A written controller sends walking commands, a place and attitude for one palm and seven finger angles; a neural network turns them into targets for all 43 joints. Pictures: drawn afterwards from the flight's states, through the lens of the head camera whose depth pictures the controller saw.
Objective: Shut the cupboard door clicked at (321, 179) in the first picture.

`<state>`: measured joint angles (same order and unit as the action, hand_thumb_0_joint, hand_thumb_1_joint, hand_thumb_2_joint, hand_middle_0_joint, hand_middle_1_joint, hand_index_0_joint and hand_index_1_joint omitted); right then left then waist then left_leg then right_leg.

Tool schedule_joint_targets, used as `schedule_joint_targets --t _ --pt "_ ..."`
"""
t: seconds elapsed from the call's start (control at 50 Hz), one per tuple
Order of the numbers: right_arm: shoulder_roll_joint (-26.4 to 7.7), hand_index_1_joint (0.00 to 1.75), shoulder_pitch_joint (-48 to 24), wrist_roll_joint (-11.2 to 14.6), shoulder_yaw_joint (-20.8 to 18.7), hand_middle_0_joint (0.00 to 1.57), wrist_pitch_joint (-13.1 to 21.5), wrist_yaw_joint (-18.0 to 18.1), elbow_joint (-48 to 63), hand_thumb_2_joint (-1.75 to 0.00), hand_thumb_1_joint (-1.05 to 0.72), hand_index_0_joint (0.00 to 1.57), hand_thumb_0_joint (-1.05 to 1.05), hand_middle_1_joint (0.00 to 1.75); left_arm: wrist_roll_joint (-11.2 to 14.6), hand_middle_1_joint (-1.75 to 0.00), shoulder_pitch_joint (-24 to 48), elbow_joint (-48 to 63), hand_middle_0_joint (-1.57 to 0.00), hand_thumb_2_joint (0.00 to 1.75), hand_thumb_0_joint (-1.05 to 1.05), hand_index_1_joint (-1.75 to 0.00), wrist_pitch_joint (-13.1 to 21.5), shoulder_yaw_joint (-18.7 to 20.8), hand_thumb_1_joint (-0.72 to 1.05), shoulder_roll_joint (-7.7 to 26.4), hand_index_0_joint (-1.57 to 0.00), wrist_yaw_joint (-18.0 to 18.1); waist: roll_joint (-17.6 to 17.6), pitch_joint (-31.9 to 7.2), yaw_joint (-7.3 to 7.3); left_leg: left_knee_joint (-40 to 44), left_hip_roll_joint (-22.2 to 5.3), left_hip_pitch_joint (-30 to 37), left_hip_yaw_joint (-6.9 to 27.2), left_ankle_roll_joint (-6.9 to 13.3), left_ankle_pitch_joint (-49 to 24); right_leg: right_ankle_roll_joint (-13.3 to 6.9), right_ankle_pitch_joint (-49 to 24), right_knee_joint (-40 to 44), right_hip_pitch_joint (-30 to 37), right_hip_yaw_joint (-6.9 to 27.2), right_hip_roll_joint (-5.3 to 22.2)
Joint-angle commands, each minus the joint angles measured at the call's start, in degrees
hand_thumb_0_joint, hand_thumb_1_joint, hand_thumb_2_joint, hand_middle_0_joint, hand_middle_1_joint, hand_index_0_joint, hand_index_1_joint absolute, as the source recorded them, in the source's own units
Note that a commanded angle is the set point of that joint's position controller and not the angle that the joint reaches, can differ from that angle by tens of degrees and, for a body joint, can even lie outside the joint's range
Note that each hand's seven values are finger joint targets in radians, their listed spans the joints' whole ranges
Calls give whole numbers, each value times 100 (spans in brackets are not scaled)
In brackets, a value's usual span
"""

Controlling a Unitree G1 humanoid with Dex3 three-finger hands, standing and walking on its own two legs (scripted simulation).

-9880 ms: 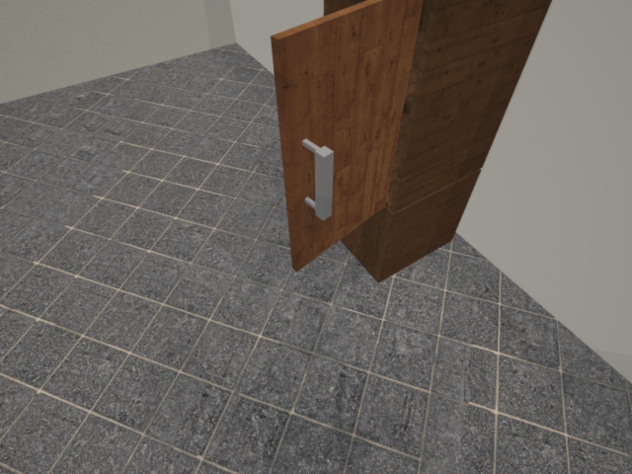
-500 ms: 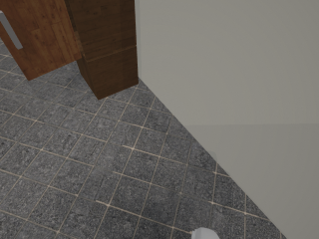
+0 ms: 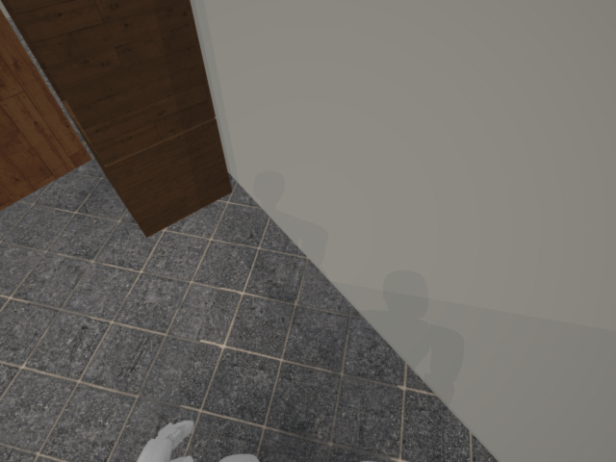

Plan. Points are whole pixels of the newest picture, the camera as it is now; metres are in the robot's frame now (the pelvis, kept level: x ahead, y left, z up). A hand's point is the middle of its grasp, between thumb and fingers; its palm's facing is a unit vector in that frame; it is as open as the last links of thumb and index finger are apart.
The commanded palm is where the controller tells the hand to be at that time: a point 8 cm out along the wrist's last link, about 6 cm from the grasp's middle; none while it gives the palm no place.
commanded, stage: walk to a spot facing it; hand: left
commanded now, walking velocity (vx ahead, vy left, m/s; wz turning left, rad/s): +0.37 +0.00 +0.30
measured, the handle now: out of the picture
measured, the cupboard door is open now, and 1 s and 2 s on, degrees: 100 100 100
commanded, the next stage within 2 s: turn to face it in 0.50 s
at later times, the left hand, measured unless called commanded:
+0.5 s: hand (154, 444) +0.17 +0.23 -0.18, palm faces +0.18 -0.98 -0.12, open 7.4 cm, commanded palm none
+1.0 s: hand (180, 269) +0.46 +0.24 -0.15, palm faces +0.20 -0.96 -0.20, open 7.4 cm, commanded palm none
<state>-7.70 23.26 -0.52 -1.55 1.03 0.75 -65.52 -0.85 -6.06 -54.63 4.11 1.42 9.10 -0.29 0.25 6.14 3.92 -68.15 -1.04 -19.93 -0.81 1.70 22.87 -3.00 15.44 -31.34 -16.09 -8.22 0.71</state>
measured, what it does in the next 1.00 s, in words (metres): walks ahead, turning left: left foot, then right foot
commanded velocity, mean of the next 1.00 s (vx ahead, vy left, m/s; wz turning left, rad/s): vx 0.18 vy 0.00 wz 0.32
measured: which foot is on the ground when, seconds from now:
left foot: up 0.00-0.32, down 0.34-0.86, up 0.88-1.00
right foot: down 0.00-0.34, up 0.36-0.84, down 0.86-1.00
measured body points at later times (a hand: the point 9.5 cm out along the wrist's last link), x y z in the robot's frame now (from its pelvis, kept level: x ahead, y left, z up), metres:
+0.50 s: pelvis +0.22 +0.07 +0.00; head +0.23 +0.10 +0.45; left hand +0.16 +0.29 -0.17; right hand +0.34 -0.15 -0.13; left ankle +0.25 +0.13 -0.73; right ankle +0.20 -0.08 -0.64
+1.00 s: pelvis +0.37 +0.05 +0.00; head +0.41 +0.05 +0.45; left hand +0.45 +0.29 -0.14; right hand +0.38 -0.18 -0.16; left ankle +0.29 +0.15 -0.65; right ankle +0.41 -0.04 -0.73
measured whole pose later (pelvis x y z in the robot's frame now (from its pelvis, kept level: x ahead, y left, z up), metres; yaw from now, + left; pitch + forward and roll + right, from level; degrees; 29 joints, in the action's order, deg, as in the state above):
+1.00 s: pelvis +0.37 +0.05 +0.00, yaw +15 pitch -1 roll +0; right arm -9.3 18.1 -0.4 -2.5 -2.6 0.8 -62.4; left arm -0.7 -4.5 -53.3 1.8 1.0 8.9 1.4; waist -0.2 6.7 4.2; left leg -65.5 -0.6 -25.2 -2.1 -2.2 28.4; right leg -1.8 15.0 -31.6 -15.5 -10.4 3.9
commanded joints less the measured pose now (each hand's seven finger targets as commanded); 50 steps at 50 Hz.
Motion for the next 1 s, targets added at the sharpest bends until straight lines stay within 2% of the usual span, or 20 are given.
schedule_joint_targets --t 0.0,0.04,0.2,0.26,0.28,0.3,0.32,0.34,0.36,0.4,0.46,0.56,0.68,0.76,0.8,0.82,0.84,0.86,0.9,0.98 --pt "-189 30 -95 -69 -119 20 63 -98 500 -90 -90 20 0 30 -8 -30 -1128 -255 -20 90 0 -30 122 159 90 540 -20 93 639 -454 -296 280 -501 -1105 121 -148 -613 -455 -2243 1792 782 922 1572" --pt "-158 30 -293 -71 -130 20 23 -137 573 -90 -90 20 0 30 1 -30 -1193 -370 -20 90 0 -30 169 151 90 508 -20 87 598 -434 -242 820 -518 -1179 -4 -244 -909 -503 -2246 1937 789 709 1518" --pt "-281 30 -1886 -66 -120 20 126 -311 1134 -90 -90 20 0 30 -56 -30 -1694 -751 -20 90 0 -30 152 160 90 807 -20 86 742 -96 -570 2835 -240 -1078 -484 -86 -1083 -389 -2658 1723 1486 388 1684" --pt "-558 30 -1230 -117 -161 20 178 -241 942 -90 -90 20 0 30 -26 -30 -1575 -755 -20 90 0 -30 118 171 90 991 -20 75 565 -357 -98 3529 253 431 -894 127 -1046 -223 -4020 538 1201 -11 1519" --pt "-833 30 -432 -149 -240 20 190 -200 730 -90 -90 20 0 30 -9 -30 -1518 -709 -20 90 0 -30 100 163 90 980 -20 63 313 -764 274 3809 140 1708 -654 269 -1191 -70 -3794 -690 581 -174 1383" --pt "-1507 30 388 -221 -406 20 215 -143 582 -90 -90 20 0 30 23 -30 -1671 -559 -20 90 0 -30 76 122 90 723 -20 16 -933 -1470 533 4067 -1214 3085 1253 761 -975 250 -1649 -2431 -807 -398 722" --pt "-1866 30 828 -151 -465 20 203 -57 556 -90 -90 20 0 30 53 -30 -1491 -284 -20 90 0 -30 106 67 90 614 -20 -14 -1484 -1847 576 4845 -2310 3640 3082 1384 -1825 366 1487 -4026 -1849 -23 128" --pt "-1865 30 507 -76 -460 20 153 0 581 -90 -90 20 0 30 41 -30 -1105 -191 -20 90 0 -30 77 121 90 770 -20 28 -680 -1416 428 5024 -2468 3154 2971 1541 -1933 262 1451 -4626 -2184 593 395" --pt "-1657 30 40 -64 -416 20 186 17 700 -90 -90 20 0 30 11 -30 -908 -184 -20 90 0 -30 59 133 90 705 -20 38 -249 -995 235 5144 -2234 2313 2498 1396 -1663 273 1134 -4731 -2250 634 570" --pt "-1152 30 -759 -66 -263 20 253 31 951 -90 -90 20 0 30 -70 -30 -1203 -385 -20 90 0 -30 -87 148 90 552 -20 -23 -512 -353 -236 5553 -1777 870 1593 926 -893 383 486 -4283 -1804 813 876" --pt "-933 30 -796 -44 -174 20 322 27 897 -90 -90 20 0 30 -104 -30 -1590 -490 -20 90 0 -30 -272 139 90 345 -20 -62 -721 -207 -497 5855 -1291 378 676 697 -1122 456 -74 -3666 -1462 693 785" --pt "-849 30 -314 -29 -184 20 367 58 754 -90 -90 20 0 30 -74 -30 -1049 -285 -20 90 0 -30 -355 207 90 330 -20 -59 -185 -187 -449 6009 -1306 996 423 710 -1894 511 -770 -2989 -1969 789 722" --pt "-817 30 116 -47 -65 20 322 105 468 -90 -90 20 0 30 -24 -30 -323 -57 -20 90 0 -30 -305 56 90 356 -20 -1 -583 -315 -291 5118 -1088 1409 258 733 -5129 489 -716 -1241 -1173 371 377" --pt "-980 30 164 -67 -134 20 163 146 416 -90 -90 20 0 30 8 -30 -110 133 -20 90 0 -30 -297 96 90 552 -20 38 -789 -467 -266 4419 -1133 1614 624 648 -5539 432 -257 -673 -703 342 149" --pt "-979 30 1 -12 -174 20 104 151 485 -90 -90 20 0 30 22 -30 -451 125 -20 90 0 -30 -237 166 90 732 -20 54 -469 -621 -490 3746 -951 1198 724 406 -4910 444 -825 254 321 476 213" --pt "-909 30 -72 44 -183 20 112 139 555 -90 -90 20 0 30 11 -30 -943 12 -20 90 0 -30 -173 254 90 1002 -20 88 73 -1053 -723 2939 -626 295 517 129 -3949 295 -3058 362 1761 901 759" --pt "-687 30 -1 93 -189 20 132 103 672 -90 -90 20 0 30 -22 -30 -1632 -174 -20 90 0 -30 -119 368 90 1478 -20 154 1208 -1662 -921 1455 203 -1049 -108 -266 -312 -427 -5741 187 3249 2112 2329" --pt "-818 30 47 96 -220 20 71 117 726 -90 -90 20 0 30 27 -30 -1824 -173 -20 90 0 -30 -146 336 90 1569 -20 184 1211 -1969 -889 205 233 -1062 -49 -369 1602 -995 -6408 443 3000 2282 3071" --pt "-695 30 -380 48 -251 20 -96 57 746 -90 -90 20 0 30 32 -30 -1018 66 -20 90 0 -30 -212 264 90 1082 -20 269 1043 -1185 -673 -282 -201 -1200 197 -407 980 -775 -5044 813 1832 1506 2513" --pt "-505 30 -556 -28 -216 20 -350 -93 833 -90 -90 20 0 30 6 -30 -466 280 -20 90 0 -30 -228 223 90 894 -20 264 886 -797 -281 65 -318 -882 -68 -521 209 -413 -3255 1195 629 433 1985"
